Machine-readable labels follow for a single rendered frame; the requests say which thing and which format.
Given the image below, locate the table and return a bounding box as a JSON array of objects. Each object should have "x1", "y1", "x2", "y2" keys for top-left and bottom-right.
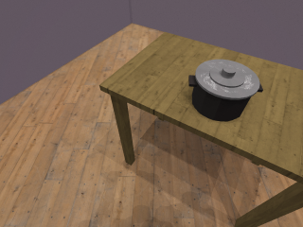
[{"x1": 99, "y1": 32, "x2": 303, "y2": 227}]

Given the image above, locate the knob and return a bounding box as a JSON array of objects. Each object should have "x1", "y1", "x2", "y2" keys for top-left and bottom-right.
[{"x1": 222, "y1": 65, "x2": 237, "y2": 77}]

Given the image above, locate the pot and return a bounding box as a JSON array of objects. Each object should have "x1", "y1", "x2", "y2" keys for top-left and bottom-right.
[{"x1": 188, "y1": 75, "x2": 263, "y2": 122}]

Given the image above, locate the lid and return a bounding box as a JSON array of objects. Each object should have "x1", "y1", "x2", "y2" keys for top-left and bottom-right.
[{"x1": 195, "y1": 59, "x2": 260, "y2": 100}]

